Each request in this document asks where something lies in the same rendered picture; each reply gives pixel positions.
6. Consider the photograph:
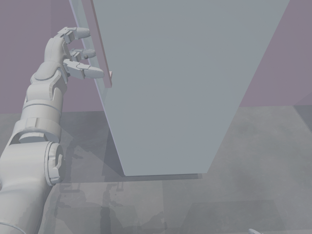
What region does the handle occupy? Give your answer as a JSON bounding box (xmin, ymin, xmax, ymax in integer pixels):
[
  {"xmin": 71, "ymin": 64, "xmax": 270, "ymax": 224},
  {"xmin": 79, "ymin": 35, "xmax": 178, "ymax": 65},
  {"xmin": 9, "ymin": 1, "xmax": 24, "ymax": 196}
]
[{"xmin": 81, "ymin": 0, "xmax": 112, "ymax": 88}]

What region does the left robot hand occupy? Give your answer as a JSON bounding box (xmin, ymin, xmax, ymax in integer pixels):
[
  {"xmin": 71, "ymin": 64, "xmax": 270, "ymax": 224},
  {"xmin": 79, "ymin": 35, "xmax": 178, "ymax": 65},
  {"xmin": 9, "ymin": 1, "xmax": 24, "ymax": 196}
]
[{"xmin": 44, "ymin": 27, "xmax": 104, "ymax": 79}]

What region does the left robot forearm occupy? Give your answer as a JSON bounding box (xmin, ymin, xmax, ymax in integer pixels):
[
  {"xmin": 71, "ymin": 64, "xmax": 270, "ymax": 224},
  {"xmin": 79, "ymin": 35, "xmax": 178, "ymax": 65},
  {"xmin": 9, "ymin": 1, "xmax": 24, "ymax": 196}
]
[{"xmin": 0, "ymin": 61, "xmax": 68, "ymax": 186}]

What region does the fridge door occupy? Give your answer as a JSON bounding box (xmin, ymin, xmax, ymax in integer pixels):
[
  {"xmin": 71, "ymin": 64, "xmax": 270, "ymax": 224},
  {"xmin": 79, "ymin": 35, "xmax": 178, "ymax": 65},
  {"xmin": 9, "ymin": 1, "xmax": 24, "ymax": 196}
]
[{"xmin": 71, "ymin": 0, "xmax": 290, "ymax": 176}]

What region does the left robot upper arm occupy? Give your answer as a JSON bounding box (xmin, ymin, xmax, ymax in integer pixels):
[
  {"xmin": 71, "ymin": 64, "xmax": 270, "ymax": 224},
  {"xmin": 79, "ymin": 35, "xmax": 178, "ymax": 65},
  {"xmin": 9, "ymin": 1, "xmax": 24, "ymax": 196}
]
[{"xmin": 0, "ymin": 141, "xmax": 66, "ymax": 234}]

